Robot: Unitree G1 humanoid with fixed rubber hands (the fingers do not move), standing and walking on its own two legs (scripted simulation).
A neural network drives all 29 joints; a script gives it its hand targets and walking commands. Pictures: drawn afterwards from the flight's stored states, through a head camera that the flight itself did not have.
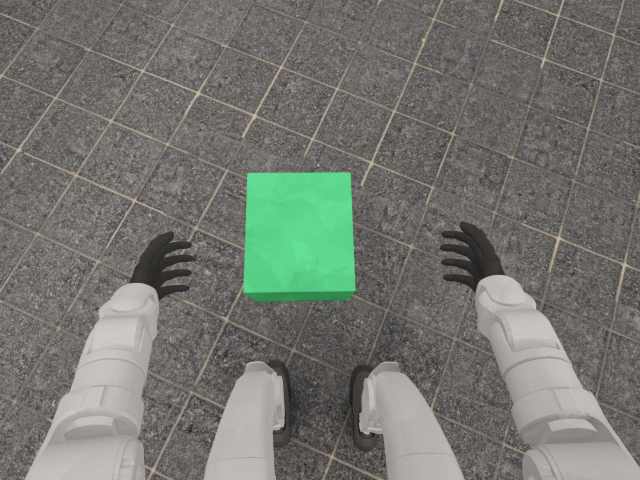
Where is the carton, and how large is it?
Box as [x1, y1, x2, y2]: [243, 173, 355, 301]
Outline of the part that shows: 247,173 243,292 255,301 347,299 355,290 350,173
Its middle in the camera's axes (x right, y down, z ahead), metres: -0.05 +0.01 +1.03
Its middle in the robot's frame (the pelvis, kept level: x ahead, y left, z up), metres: +0.52 +0.05 -0.60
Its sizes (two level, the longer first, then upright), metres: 0.294 0.255 0.209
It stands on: the floor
